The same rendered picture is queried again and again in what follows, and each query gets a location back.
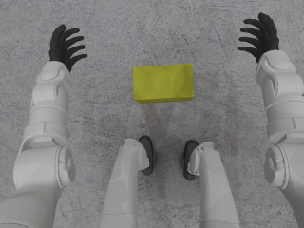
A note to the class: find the left robot upper arm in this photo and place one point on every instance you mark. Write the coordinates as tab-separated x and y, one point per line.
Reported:
41	174

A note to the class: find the carton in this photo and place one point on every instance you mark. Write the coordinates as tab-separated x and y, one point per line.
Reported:
166	83

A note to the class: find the right robot upper arm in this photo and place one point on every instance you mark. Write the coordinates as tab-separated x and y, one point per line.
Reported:
284	168

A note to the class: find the left robot forearm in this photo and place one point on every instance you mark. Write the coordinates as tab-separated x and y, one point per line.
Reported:
47	124

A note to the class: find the left robot foot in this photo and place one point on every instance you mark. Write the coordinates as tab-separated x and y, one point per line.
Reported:
148	146

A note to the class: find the right robot forearm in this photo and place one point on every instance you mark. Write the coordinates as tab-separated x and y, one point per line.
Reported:
283	97

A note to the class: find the left robot hand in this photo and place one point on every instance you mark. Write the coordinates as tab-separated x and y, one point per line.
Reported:
59	46

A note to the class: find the right robot hand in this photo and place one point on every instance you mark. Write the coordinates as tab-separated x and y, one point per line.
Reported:
266	35

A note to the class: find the robot left shin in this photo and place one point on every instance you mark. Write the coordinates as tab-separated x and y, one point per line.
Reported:
127	141

